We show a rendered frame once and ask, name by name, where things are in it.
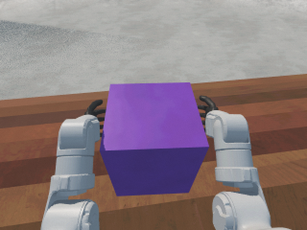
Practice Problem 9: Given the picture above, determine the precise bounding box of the robot right hand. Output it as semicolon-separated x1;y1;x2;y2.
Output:
197;95;219;132

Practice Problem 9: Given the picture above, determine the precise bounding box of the robot right forearm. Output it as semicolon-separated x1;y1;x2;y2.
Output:
205;110;272;225

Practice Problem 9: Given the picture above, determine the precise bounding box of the left robot upper arm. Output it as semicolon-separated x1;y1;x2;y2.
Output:
41;198;100;230

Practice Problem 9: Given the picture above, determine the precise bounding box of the robot left forearm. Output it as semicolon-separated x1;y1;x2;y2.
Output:
40;114;101;230

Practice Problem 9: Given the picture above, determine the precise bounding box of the carton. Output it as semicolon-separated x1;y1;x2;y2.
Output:
100;82;209;196

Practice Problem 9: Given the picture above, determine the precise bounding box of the right robot upper arm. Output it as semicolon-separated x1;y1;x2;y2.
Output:
212;191;292;230

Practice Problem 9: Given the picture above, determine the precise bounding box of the robot left hand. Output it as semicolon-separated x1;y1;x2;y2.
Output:
84;100;106;137

